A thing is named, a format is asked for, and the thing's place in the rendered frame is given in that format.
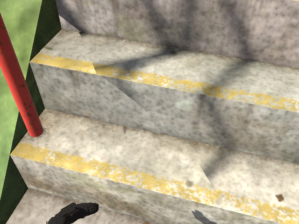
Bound left robot hand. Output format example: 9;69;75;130
46;203;99;224

